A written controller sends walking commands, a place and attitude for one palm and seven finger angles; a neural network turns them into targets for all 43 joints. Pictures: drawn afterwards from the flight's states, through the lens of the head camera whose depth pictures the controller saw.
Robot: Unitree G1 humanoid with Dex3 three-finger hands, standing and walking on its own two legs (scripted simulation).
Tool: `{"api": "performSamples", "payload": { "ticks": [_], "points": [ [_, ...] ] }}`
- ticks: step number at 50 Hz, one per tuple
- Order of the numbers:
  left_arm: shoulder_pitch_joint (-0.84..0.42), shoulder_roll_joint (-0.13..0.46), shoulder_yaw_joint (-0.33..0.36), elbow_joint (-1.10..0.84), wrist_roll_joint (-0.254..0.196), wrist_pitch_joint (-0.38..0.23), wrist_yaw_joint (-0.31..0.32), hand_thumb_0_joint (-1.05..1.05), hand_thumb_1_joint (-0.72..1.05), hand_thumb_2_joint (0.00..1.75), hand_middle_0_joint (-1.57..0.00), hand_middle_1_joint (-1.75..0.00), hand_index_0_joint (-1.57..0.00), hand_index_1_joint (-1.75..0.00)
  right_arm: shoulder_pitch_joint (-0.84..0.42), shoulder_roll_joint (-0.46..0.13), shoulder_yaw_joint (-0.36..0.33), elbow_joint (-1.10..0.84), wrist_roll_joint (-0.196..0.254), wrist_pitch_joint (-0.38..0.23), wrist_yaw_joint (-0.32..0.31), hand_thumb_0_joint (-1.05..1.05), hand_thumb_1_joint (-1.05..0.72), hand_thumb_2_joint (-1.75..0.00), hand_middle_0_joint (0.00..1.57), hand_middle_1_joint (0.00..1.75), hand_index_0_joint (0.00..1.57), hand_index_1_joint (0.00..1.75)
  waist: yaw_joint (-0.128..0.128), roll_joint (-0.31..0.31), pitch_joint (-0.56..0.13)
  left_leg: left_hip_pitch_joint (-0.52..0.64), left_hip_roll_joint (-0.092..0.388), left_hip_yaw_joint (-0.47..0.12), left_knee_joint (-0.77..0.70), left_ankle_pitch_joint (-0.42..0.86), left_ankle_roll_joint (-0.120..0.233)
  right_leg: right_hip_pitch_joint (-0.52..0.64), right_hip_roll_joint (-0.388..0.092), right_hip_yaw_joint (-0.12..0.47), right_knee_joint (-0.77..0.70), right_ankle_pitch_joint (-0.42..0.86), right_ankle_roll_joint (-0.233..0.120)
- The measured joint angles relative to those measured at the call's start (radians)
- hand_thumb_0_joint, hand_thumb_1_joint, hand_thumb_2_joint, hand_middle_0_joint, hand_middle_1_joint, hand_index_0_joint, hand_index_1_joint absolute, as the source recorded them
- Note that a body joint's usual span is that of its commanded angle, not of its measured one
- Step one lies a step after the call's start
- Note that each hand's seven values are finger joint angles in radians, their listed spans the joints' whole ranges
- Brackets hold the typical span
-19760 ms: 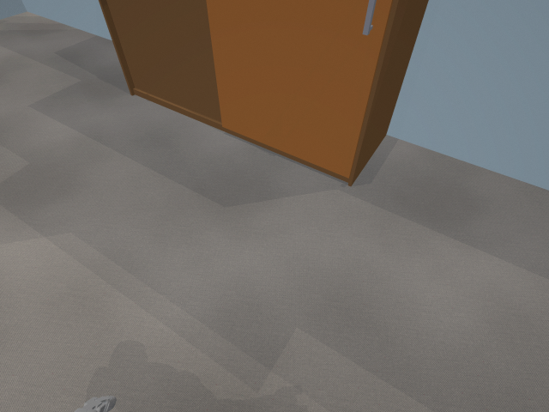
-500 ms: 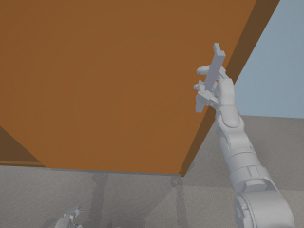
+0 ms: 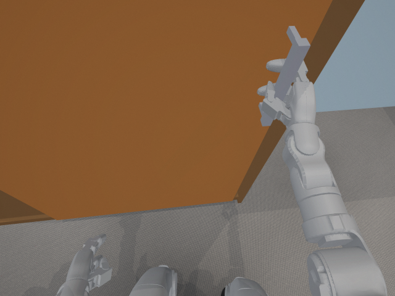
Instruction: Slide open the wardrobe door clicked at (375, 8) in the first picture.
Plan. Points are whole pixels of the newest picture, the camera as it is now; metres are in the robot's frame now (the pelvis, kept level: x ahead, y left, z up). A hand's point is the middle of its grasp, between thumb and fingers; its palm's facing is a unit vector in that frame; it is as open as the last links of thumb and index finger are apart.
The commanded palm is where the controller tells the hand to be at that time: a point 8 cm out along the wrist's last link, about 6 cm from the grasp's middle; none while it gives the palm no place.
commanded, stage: step sideways, sliding the door along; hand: right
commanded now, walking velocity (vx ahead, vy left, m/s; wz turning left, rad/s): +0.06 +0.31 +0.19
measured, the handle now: (277, 83) +0.48 -0.16 +0.13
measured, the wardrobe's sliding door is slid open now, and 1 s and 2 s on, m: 0.03 0.36 0.58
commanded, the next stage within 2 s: none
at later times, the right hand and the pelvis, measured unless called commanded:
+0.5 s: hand (207, 102) +0.43 -0.02 +0.12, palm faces +0.25 +0.97 -0.06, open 6.0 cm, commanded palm +0.39 +0.01 +0.13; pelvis +0.05 +0.15 +0.01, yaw -2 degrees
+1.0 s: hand (89, 115) +0.40 +0.19 +0.12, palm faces +0.04 +1.00 -0.08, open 5.8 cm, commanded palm +0.37 +0.17 +0.13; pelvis +0.06 +0.28 +0.01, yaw +1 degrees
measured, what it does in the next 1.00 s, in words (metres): steps to the left: left foot, then right foot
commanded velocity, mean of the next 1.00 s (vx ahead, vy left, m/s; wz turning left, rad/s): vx -0.29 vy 0.27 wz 0.18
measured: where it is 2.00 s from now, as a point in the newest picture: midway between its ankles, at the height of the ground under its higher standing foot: outside the picture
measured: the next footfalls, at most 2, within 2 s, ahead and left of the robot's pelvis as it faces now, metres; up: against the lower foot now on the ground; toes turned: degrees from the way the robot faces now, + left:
left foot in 0.24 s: +0.11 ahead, +0.25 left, +0.00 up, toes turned +5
right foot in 0.46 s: +0.05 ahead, -0.01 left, +0.00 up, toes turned -13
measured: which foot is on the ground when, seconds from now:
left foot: up 0.00-0.22, down 0.24-0.44, up 0.46-0.70, down 0.72-1.00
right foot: down 0.00-0.26, up 0.28-0.44, down 0.46-0.74, up 0.76-1.00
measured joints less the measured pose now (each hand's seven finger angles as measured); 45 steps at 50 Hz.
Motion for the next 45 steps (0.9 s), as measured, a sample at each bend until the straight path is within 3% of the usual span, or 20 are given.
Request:
{"api": "performSamples", "payload": {
  "ticks": [4, 8, 11, 12, 14, 16, 18, 20, 21, 23, 25, 27, 30, 34, 36, 37, 38, 41, 43, 45],
  "points": [
    [-0.032, -0.030, -0.010, -0.018, 0.000, -0.011, -0.028, 0.01, 0.91, 0.90, -0.20, -0.30, -0.20, -0.30, 0.031, -0.015, -0.009, -0.064, -0.005, 0.014, 0.006, -0.01, -0.80, -0.85, 0.39, 1.40, 0.19, 1.40, -0.031, -0.015, 0.019, -0.049, 0.041, -0.020, 0.031, 0.002, -0.022, 0.022, -0.073, 0.019, -0.013, -0.007, 0.049],
    [-0.026, -0.063, -0.031, -0.054, -0.006, -0.032, -0.038, 0.01, 0.91, 0.90, -0.20, -0.30, -0.20, -0.30, 0.075, -0.036, -0.033, -0.124, 0.004, 0.022, 0.014, 0.00, -0.79, -0.86, 0.40, 1.40, 0.20, 1.40, -0.058, -0.035, 0.031, -0.010, 0.079, -0.007, -0.138, 0.055, -0.035, 0.059, -0.148, 0.038, -0.032, -0.008, 0.103],
    [-0.013, -0.081, -0.047, -0.078, -0.014, -0.052, -0.041, 0.01, 0.91, 0.90, -0.20, -0.30, -0.20, -0.30, 0.116, -0.056, -0.069, -0.161, 0.014, 0.023, 0.010, 0.00, -0.77, -0.87, 0.42, 1.40, 0.21, 1.40, -0.060, -0.051, 0.036, 0.070, 0.075, 0.014, -0.322, 0.142, -0.037, 0.078, -0.190, 0.060, -0.021, -0.018, 0.132],
    [-0.007, -0.085, -0.051, -0.083, -0.020, -0.058, -0.042, 0.01, 0.91, 0.90, -0.20, -0.30, -0.20, -0.30, 0.129, -0.063, -0.084, -0.171, 0.015, 0.024, 0.007, -0.01, -0.76, -0.87, 0.42, 1.40, 0.21, 1.40, -0.059, -0.051, 0.035, 0.104, 0.072, 0.023, -0.393, 0.217, -0.036, 0.076, -0.196, 0.068, 0.001, -0.025, 0.123],
    [-0.023, -0.064, -0.053, -0.070, -0.030, -0.066, -0.038, 0.01, 0.91, 0.90, -0.20, -0.30, -0.20, -0.30, 0.162, -0.054, -0.122, -0.188, 0.011, 0.018, -0.009, -0.01, -0.74, -0.87, 0.43, 1.40, 0.20, 1.40, -0.027, -0.104, 0.052, 0.133, 0.047, 0.065, -0.397, 0.221, -0.028, 0.046, -0.223, 0.112, 0.073, -0.005, 0.076],
    [-0.037, -0.043, -0.043, -0.048, -0.028, -0.062, -0.020, 0.01, 0.91, 0.90, -0.20, -0.30, -0.21, -0.30, 0.202, -0.041, -0.144, -0.207, 0.000, 0.012, -0.016, -0.02, -0.74, -0.86, 0.44, 1.40, 0.19, 1.40, -0.006, -0.095, 0.040, 0.114, 0.072, 0.070, -0.385, 0.189, -0.017, -0.025, -0.141, 0.144, 0.227, -0.146, 0.053],
    [-0.047, -0.016, -0.032, -0.029, -0.025, -0.072, 0.003, 0.01, 0.91, 0.90, -0.20, -0.30, -0.20, -0.30, 0.241, -0.018, -0.152, -0.242, -0.006, 0.010, -0.025, -0.03, -0.74, -0.85, 0.44, 1.40, 0.19, 1.40, 0.008, -0.077, 0.032, 0.104, 0.100, 0.064, -0.408, 0.199, -0.010, -0.068, -0.043, 0.128, 0.306, -0.250, 0.037],
    [-0.053, 0.011, -0.023, -0.023, -0.025, -0.080, 0.016, 0.01, 0.91, 0.90, -0.20, -0.30, -0.20, -0.30, 0.273, 0.012, -0.145, -0.284, -0.007, 0.003, -0.037, -0.02, -0.75, -0.84, 0.45, 1.40, 0.19, 1.40, 0.026, -0.075, 0.037, 0.098, 0.110, 0.072, -0.427, 0.251, 0.001, -0.057, 0.008, 0.077, 0.191, -0.199, 0.032],
    [-0.052, 0.020, -0.017, -0.025, -0.023, -0.079, 0.019, 0.01, 0.91, 0.90, -0.20, -0.30, -0.20, -0.30, 0.287, 0.025, -0.136, -0.308, -0.007, -0.002, -0.040, -0.02, -0.76, -0.84, 0.45, 1.40, 0.19, 1.40, 0.033, -0.076, 0.039, 0.090, 0.106, 0.079, -0.420, 0.278, 0.007, -0.037, 0.015, 0.045, 0.102, -0.103, 0.030],
    [-0.033, 0.031, -0.003, -0.041, -0.020, -0.073, 0.013, 0.01, 0.91, 0.90, -0.20, -0.30, -0.20, -0.30, 0.313, 0.043, -0.105, -0.361, 0.001, -0.008, -0.037, 0.00, -0.77, -0.84, 0.45, 1.40, 0.20, 1.40, 0.027, -0.088, 0.028, 0.053, 0.071, 0.088, -0.341, 0.294, -0.004, 0.022, -0.023, 0.008, -0.041, 0.230, -0.006],
    [-0.017, 0.010, 0.016, -0.047, -0.018, -0.067, -0.015, 0.01, 0.91, 0.90, -0.20, -0.30, -0.20, -0.30, 0.315, 0.050, -0.074, -0.388, -0.013, -0.017, -0.022, 0.01, -0.78, -0.85, 0.45, 1.40, 0.21, 1.40, -0.008, -0.048, 0.040, 0.014, 0.043, 0.033, -0.199, 0.112, -0.017, 0.078, -0.045, -0.017, -0.064, 0.101, 0.009],
    [-0.003, -0.004, 0.015, -0.062, -0.010, -0.072, -0.040, 0.01, 0.91, 0.90, -0.19, -0.30, -0.20, -0.30, 0.322, 0.065, -0.051, -0.409, -0.040, -0.022, -0.019, 0.01, -0.78, -0.84, 0.44, 1.40, 0.23, 1.40, -0.031, -0.030, 0.051, -0.007, 0.028, 0.015, -0.137, 0.036, -0.022, 0.116, -0.069, -0.023, -0.091, 0.014, 0.029],
    [0.006, -0.023, -0.004, -0.084, -0.003, -0.093, -0.059, 0.01, 0.91, 0.90, -0.19, -0.30, -0.20, -0.30, 0.352, 0.071, -0.029, -0.437, -0.050, -0.025, -0.012, 0.02, -0.79, -0.85, 0.43, 1.40, 0.25, 1.40, -0.049, -0.034, 0.055, -0.016, 0.032, 0.020, -0.153, 0.064, -0.032, 0.159, -0.113, -0.024, -0.127, 0.001, 0.072],
    [0.000, -0.060, -0.037, -0.112, 0.003, -0.112, -0.064, 0.01, 0.91, 0.90, -0.20, -0.30, -0.20, -0.30, 0.414, 0.059, -0.032, -0.472, -0.035, -0.028, -0.006, 0.01, -0.77, -0.85, 0.43, 1.40, 0.27, 1.40, -0.062, -0.046, 0.043, 0.028, 0.050, 0.027, -0.294, 0.169, -0.042, 0.202, -0.161, -0.033, -0.117, -0.018, 0.130],
    [-0.007, -0.076, -0.054, -0.121, -0.003, -0.118, -0.066, 0.01, 0.91, 0.90, -0.20, -0.30, -0.20, -0.30, 0.444, 0.049, -0.042, -0.492, -0.030, -0.025, -0.007, 0.01, -0.76, -0.86, 0.44, 1.40, 0.26, 1.40, -0.057, -0.055, 0.032, 0.077, 0.055, 0.042, -0.389, 0.266, -0.032, 0.188, -0.182, -0.020, -0.047, -0.048, 0.112],
    [-0.025, -0.074, -0.059, -0.118, -0.008, -0.118, -0.065, 0.01, 0.91, 0.90, -0.20, -0.30, -0.20, -0.30, 0.456, 0.055, -0.050, -0.499, -0.030, -0.025, -0.010, 0.00, -0.75, -0.86, 0.44, 1.40, 0.26, 1.40, -0.046, -0.083, 0.036, 0.084, 0.038, 0.065, -0.379, 0.259, -0.007, 0.163, -0.207, 0.003, 0.011, -0.057, 0.083],
    [-0.045, -0.068, -0.061, -0.110, -0.011, -0.113, -0.062, 0.01, 0.91, 0.90, -0.20, -0.30, -0.20, -0.30, 0.467, 0.064, -0.054, -0.507, -0.030, -0.026, -0.015, 0.00, -0.75, -0.85, 0.44, 1.40, 0.26, 1.40, -0.034, -0.102, 0.036, 0.075, 0.030, 0.080, -0.362, 0.241, 0.015, 0.120, -0.201, 0.041, 0.089, -0.096, 0.062],
    [-0.101, -0.048, -0.051, -0.085, -0.002, -0.106, -0.050, 0.01, 0.91, 0.90, -0.20, -0.30, -0.20, -0.30, 0.508, 0.091, -0.046, -0.545, -0.034, -0.018, -0.019, -0.01, -0.75, -0.84, 0.44, 1.40, 0.24, 1.40, -0.024, -0.085, 0.023, 0.031, 0.051, 0.062, -0.372, 0.244, 0.045, -0.025, -0.032, 0.126, 0.370, -0.301, 0.031],
    [-0.124, -0.033, -0.045, -0.078, -0.004, -0.111, -0.046, 0.01, 0.91, 0.90, -0.20, -0.30, -0.20, -0.30, 0.528, 0.110, -0.023, -0.567, -0.038, -0.023, -0.024, 0.00, -0.77, -0.84, 0.45, 1.40, 0.23, 1.40, -0.009, -0.075, 0.029, 0.040, 0.057, 0.059, -0.440, 0.286, 0.055, -0.076, 0.049, 0.115, 0.424, -0.320, 0.029],
    [-0.133, -0.027, -0.041, -0.081, -0.004, -0.103, -0.047, 0.01, 0.91, 0.90, -0.20, -0.30, -0.20, -0.30, 0.538, 0.123, 0.004, -0.582, -0.046, -0.038, -0.023, 0.00, -0.78, -0.84, 0.45, 1.40, 0.23, 1.40, 0.001, -0.052, 0.033, 0.049, 0.057, 0.055, -0.502, 0.328, 0.064, -0.088, 0.098, 0.078, 0.359, -0.311, 0.029]
  ]
}}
